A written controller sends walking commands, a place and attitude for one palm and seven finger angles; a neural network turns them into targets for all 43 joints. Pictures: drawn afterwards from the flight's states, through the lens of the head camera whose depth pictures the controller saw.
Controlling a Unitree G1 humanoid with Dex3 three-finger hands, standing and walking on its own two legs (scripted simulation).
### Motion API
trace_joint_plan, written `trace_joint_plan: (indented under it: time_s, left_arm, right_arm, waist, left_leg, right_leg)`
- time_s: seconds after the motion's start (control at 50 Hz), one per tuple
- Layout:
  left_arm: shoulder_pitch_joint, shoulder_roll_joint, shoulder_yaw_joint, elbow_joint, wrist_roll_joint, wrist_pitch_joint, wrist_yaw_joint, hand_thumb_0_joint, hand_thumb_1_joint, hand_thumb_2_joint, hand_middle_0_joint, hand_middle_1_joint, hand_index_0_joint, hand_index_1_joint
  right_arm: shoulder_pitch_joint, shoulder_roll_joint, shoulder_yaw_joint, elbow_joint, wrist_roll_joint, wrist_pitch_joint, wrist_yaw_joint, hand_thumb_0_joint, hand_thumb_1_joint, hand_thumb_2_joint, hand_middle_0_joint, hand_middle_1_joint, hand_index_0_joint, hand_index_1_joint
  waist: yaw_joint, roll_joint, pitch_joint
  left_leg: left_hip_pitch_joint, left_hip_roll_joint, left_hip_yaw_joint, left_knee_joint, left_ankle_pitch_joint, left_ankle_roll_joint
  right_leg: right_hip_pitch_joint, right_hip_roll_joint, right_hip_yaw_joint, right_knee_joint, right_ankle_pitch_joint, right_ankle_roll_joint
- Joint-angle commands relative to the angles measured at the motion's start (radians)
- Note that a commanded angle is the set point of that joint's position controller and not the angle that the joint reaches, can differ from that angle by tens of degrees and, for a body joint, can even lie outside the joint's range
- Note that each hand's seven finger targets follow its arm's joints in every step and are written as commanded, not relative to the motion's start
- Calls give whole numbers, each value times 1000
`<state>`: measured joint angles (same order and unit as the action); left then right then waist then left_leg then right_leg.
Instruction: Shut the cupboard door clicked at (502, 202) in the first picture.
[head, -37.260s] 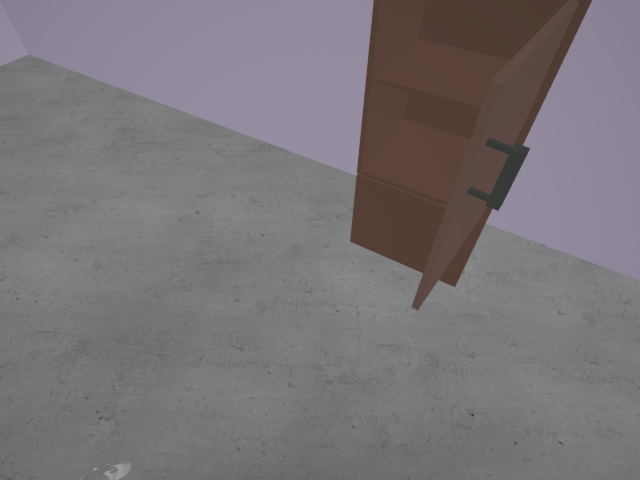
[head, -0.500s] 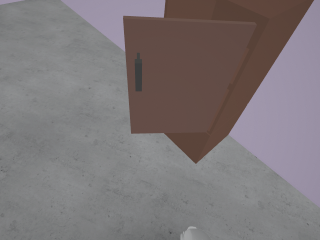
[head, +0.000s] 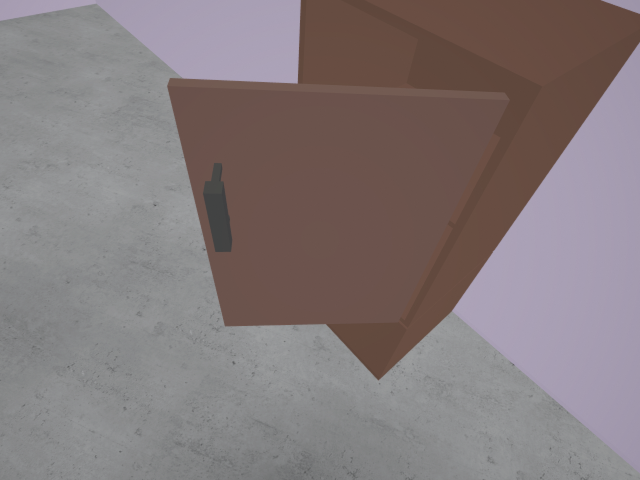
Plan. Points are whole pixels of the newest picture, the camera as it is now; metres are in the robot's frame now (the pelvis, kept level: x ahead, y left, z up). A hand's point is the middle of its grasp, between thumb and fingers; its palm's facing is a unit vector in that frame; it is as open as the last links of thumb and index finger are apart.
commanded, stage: come to a stop and stand still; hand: left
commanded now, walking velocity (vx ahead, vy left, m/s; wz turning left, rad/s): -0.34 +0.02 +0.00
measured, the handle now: (220, 208) +0.45 +0.17 +0.06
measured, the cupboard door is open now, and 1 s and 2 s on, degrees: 53 53 53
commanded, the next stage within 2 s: look again from close up in 1.18 s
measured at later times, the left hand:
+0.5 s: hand out of the picture +0.09 +0.18 -0.16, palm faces +0.07 -0.96 -0.25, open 7.4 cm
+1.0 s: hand out of the picture +0.04 +0.23 -0.16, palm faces +0.01 -0.97 -0.23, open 7.4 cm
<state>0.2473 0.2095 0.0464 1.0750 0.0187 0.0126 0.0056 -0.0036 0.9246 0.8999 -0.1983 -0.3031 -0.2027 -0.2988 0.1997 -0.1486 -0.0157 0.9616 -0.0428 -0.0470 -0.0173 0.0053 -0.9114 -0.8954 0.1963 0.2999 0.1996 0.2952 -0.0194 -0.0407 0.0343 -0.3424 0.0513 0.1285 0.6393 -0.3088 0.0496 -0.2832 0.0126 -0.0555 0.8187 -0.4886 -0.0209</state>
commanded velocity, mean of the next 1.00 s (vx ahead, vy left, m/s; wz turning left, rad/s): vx -0.09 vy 0.04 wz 0.00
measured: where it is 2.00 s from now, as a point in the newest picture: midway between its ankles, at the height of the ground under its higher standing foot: outside the picture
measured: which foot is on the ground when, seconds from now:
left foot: down 0.00-0.22, up 0.24-0.54, down 0.56-1.00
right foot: up 0.00-0.14, down 0.16-0.98, up 1.00-1.00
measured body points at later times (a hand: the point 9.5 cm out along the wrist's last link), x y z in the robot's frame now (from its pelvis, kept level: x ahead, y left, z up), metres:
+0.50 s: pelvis +0.04 -0.02 +0.01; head +0.10 -0.01 +0.46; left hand +0.08 +0.23 -0.14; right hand +0.16 -0.28 -0.13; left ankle +0.02 +0.10 -0.69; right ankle +0.04 -0.16 -0.73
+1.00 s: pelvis -0.01 +0.05 +0.00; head -0.02 +0.04 +0.45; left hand +0.04 +0.28 -0.14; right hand +0.01 -0.19 -0.15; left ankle +0.03 +0.10 -0.73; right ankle +0.04 -0.09 -0.72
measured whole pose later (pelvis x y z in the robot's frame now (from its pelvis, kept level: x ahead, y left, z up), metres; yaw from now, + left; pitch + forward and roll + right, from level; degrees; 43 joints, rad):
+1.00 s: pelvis -0.01 +0.05 +0.00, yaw +1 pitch -1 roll +0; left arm 0.29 0.17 0.00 0.92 0.03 0.04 0.03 0.00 0.90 0.90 -0.20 -0.30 -0.20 -0.30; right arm 0.34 -0.19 -0.03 0.93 -0.02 0.02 -0.01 0.00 -0.93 -0.90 0.20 0.30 0.20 0.30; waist -0.02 0.02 0.00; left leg -0.29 -0.06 0.14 0.53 -0.24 0.11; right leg -0.35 -0.03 0.03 0.62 -0.31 -0.02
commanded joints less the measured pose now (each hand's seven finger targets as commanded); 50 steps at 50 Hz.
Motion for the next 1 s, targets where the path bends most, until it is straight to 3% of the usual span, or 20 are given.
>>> trace_joint_plan:
  time_s: [0.0, 0.04, 0.12, 0.18, 0.2, 0.24, 0.34, 0.48, 0.5, 0.52, 0.54, 0.56, 0.58, 0.62, 0.7, 0.74, 0.8, 0.84, 0.9, 0.98]
  left_arm:
    - [-9, 26, 5, -80, -11, -10, 5, 0, 900, 900, -200, -300, -200, -300]
    - [14, 30, 0, -72, -13, -2, 9, 0, 900, 900, -200, -300, -200, -300]
    - [64, 86, 17, -81, 6, -2, 19, 0, 900, 900, -200, -300, -200, -300]
    - [48, 174, 33, -103, 13, -9, 21, 0, 900, 900, -200, -300, -200, -300]
    - [76, 187, 39, -92, 11, -14, 27, 0, 900, 900, -200, -300, -200, -300]
    - [71, 186, 45, -92, 14, -6, 41, 0, 900, 900, -200, -300, -200, -300]
    - [21, 175, 50, -130, 11, -2, 46, 0, 900, 900, -200, -300, -200, -300]
    - [-41, 188, 52, -148, 8, 4, 39, 0, 900, 900, -200, -300, -200, -300]
    - [-10, 161, 24, -170, -5, -28, 83, 0, 900, 900, -200, -300, -200, -300]
    - [1, 149, 13, -196, -17, -19, 75, 0, 900, 900, -200, -300, -200, -300]
    - [60, 100, 4, -206, -8, -4, 75, 0, 900, 900, -200, -300, -200, -300]
    - [37, 90, -2, -212, 2, 6, 70, 0, 900, 900, -200, -300, -200, -300]
    - [-24, 91, -8, -215, 6, 19, 62, 0, 900, 900, -200, -300, -200, -300]
    - [-18, 73, -10, -218, 3, 23, 53, 0, 900, 900, -200, -300, -200, -300]
    - [89, 75, -10, -203, 5, 14, 39, 0, 900, 900, -200, -300, -200, -300]
    - [51, 131, -16, -226, 11, -2, 36, 0, 900, 900, -200, -300, -200, -300]
    - [-37, 146, -7, -261, 8, 0, 38, 0, 900, 900, -200, -300, -200, -300]
    - [-39, 127, -7, -270, 9, 4, 40, 0, 900, 900, -200, -300, -200, -300]
    - [38, 82, -10, -245, 4, 13, 38, 0, 900, 900, -200, -300, -200, -300]
    - [124, 42, -13, -179, 9, 17, 31, 0, 900, 900, -200, -300, -200, -300]
  right_arm:
    - [97, -164, -14, 3, 11, 10, -38, 0, -900, -900, 200, 300, 200, 300]
    - [49, -181, -22, 5, 18, 18, -39, 0, -900, -900, 200, 300, 200, 300]
    - [17, -188, -59, -1, 35, 51, -30, 0, -900, -900, 200, 300, 200, 300]
    - [42, -139, -71, -18, 37, 78, -18, 0, -900, -900, 200, 300, 200, 300]
    - [20, -119, -66, -29, 38, 87, -16, 0, -900, -900, 200, 300, 200, 300]
    - [-48, -125, -64, -47, 40, 92, -21, 0, -900, -900, 200, 300, 200, 300]
    - [-94, -133, -56, -56, 36, 99, 0, 0, -900, -900, 200, 300, 200, 300]
    - [38, -141, -47, -32, 36, 80, 8, 0, -900, -900, 200, 300, 200, 300]
    - [45, -201, -65, -102, 48, 41, 8, 0, -900, -900, 200, 300, 200, 300]
    - [7, -213, -56, -136, 47, 37, 7, 0, -900, -900, 200, 300, 200, 300]
    - [41, -229, -63, -145, 25, 41, 5, 0, -900, -900, 200, 300, 200, 300]
    - [47, -225, -64, -152, 18, 53, 0, 0, -900, -900, 200, 300, 200, 300]
    - [69, -220, -64, -156, 21, 56, -9, 0, -900, -900, 200, 300, 200, 300]
    - [25, -197, -49, -175, 13, 57, -13, 0, -900, -900, 200, 300, 200, 300]
    - [-26, -174, -40, -204, 24, 52, 0, 0, -900, -900, 200, 300, 200, 300]
    - [40, -131, -35, -193, 32, 62, 3, 0, -900, -900, 200, 300, 200, 300]
    - [140, -125, -41, -136, 24, 70, 9, 0, -900, -900, 200, 300, 200, 300]
    - [176, -112, -40, -124, 20, 62, 9, 0, -900, -900, 200, 300, 200, 300]
    - [131, -155, -38, -120, 13, 37, 7, 0, -900, -900, 200, 300, 200, 300]
    - [86, -159, -35, -95, 22, 31, -3, 0, -900, -900, 200, 300, 200, 300]
  waist:
    - [17, 196, -10]
    - [17, 200, -75]
    - [33, 98, -83]
    - [17, -73, -114]
    - [48, -184, -112]
    - [71, -170, -100]
    - [67, -123, -120]
    - [2, -149, -116]
    - [-25, 122, -313]
    - [-2, 292, -292]
    - [21, 386, -279]
    - [9, 346, -213]
    - [-19, 323, -105]
    - [19, 223, -3]
    - [72, 47, -15]
    - [12, -40, 22]
    - [-36, -188, 24]
    - [-42, -147, 29]
    - [10, 98, 59]
    - [52, 132, -4]
  left_leg:
    - [178, 288, -266, -289, 830, 128]
    - [257, 238, -165, -228, 935, 97]
    - [210, 140, -112, -140, 658, 8]
    - [97, -8, -24, 81, 196, -68]
    - [-21, -70, -40, 230, -221, -85]
    - [-149, -76, -145, 455, -333, -79]
    - [-166, -65, -148, 425, -204, -107]
    - [129, -56, -93, -159, 94, -94]
    - [227, 6, -36, -206, 263, -92]
    - [294, 92, -147, -154, 702, -55]
    - [318, 228, -251, -108, 1036, 22]
    - [397, 198, -237, -89, 1180, 52]
    - [297, 202, -261, -133, 1139, 59]
    - [116, 190, -234, -172, 886, 111]
    - [-73, 126, -240, -205, 102, 67]
    - [-31, -17, -163, -158, -170, -8]
    - [146, -52, -117, -62, -88, -19]
    - [148, -29, -140, -137, -88, -11]
    - [-59, 116, -343, -422, -280, 23]
    - [-52, 135, -326, -453, -223, 40]
  right_leg:
    - [-136, -83, 92, 90, 12, 43]
    - [-43, -62, 40, -132, 73, 46]
    - [76, -64, 65, -317, 590, 18]
    - [130, -291, 262, -335, 1088, -99]
    - [213, -366, 330, -371, 1309, -173]
    - [280, -398, 329, -355, 1409, -225]
    - [291, -340, 215, -382, 1143, -174]
    - [149, -258, 158, -320, 793, -85]
    - [251, -216, 170, -177, 991, -30]
    - [139, -154, 57, -115, 676, 5]
    - [14, -115, 38, -84, 174, 16]
    - [-115, -50, 9, -53, -6, 18]
    - [-156, -27, 17, 66, -47, 15]
    - [-122, -40, 57, 95, -25, 5]
    - [82, -52, 66, -231, 203, -7]
    - [-60, -180, 278, -403, 108, -93]
    - [-271, -187, 289, -483, -149, -107]
    - [-276, -152, 238, -440, -123, -81]
    - [-95, -38, 97, -240, 89, -18]
    - [-12, -39, 72, -168, 174, -10]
